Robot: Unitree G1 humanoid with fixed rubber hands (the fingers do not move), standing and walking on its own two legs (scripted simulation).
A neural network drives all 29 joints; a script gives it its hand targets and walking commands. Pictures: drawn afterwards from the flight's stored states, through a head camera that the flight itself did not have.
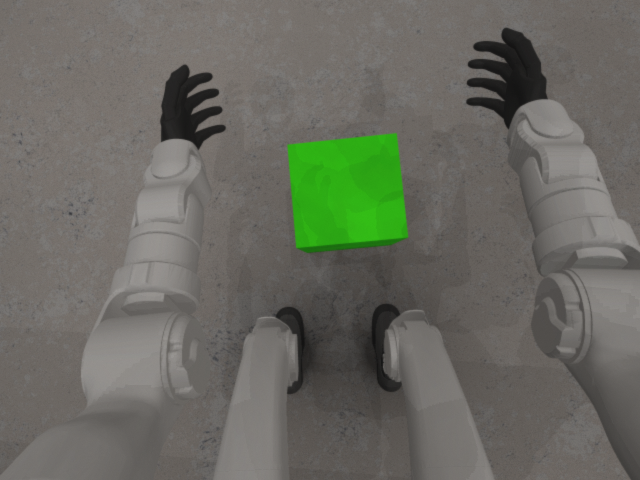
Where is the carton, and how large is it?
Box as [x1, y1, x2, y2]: [287, 133, 407, 252]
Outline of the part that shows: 396,133 287,145 295,238 297,248 306,252 376,246 391,244 407,237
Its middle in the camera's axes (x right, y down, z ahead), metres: +0.05 -0.08 +0.85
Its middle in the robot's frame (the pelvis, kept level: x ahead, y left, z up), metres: +0.48 -0.02 -0.50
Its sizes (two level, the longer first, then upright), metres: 0.210 0.200 0.250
